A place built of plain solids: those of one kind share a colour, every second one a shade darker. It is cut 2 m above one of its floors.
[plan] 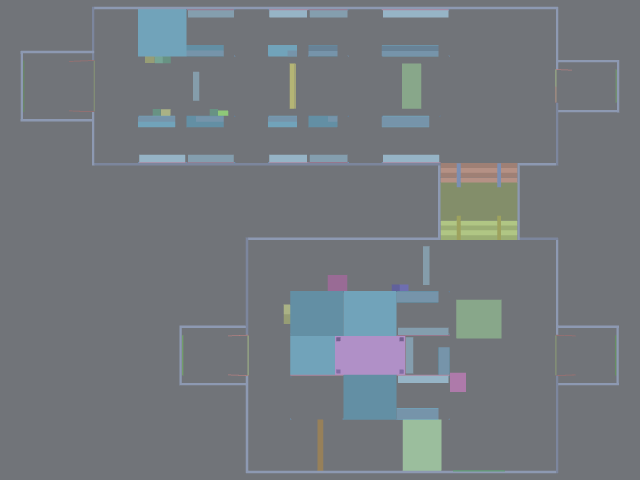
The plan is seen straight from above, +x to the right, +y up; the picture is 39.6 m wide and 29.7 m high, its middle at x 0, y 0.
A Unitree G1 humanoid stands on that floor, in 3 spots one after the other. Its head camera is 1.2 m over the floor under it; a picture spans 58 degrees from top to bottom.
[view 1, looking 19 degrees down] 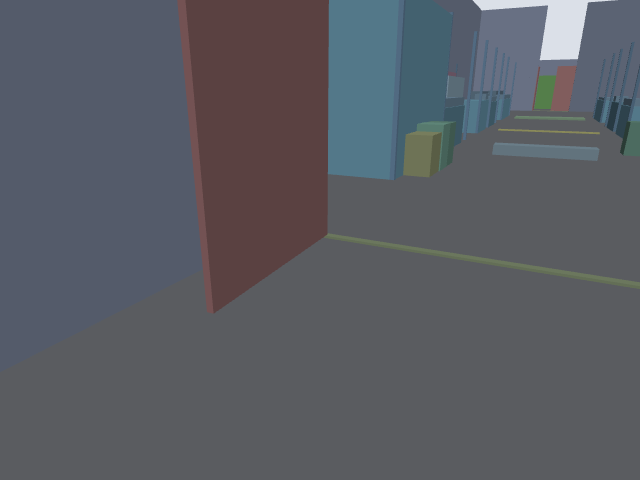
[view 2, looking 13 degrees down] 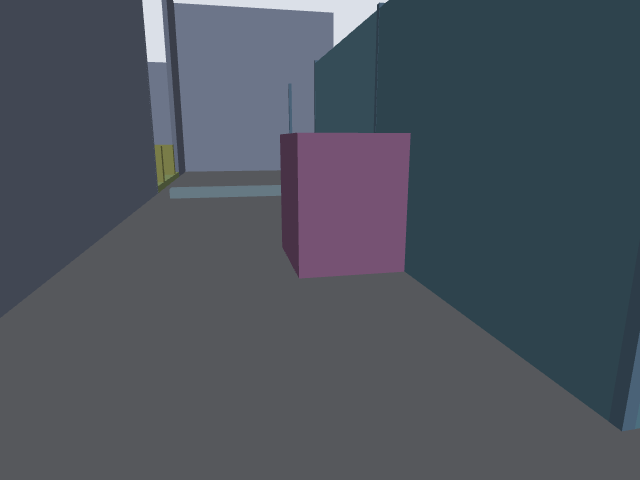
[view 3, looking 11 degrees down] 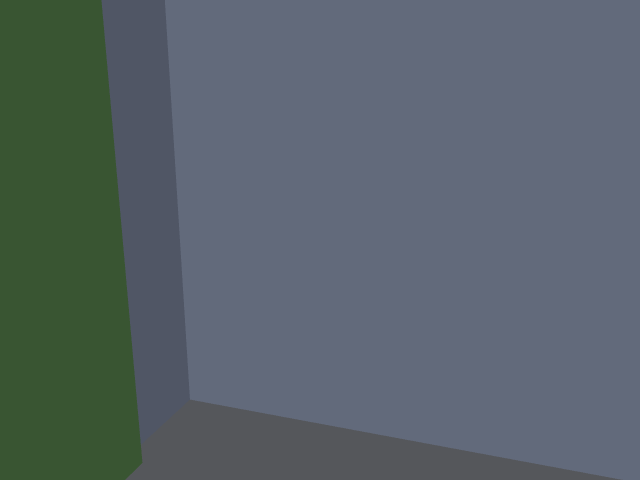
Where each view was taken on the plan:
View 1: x -17.18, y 9.52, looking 27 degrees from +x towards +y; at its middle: ground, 3.69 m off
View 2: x -3.15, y -1.58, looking -12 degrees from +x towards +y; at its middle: loaded_pallet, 3.81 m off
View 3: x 17.14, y -7.14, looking -73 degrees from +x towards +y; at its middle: wall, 1.81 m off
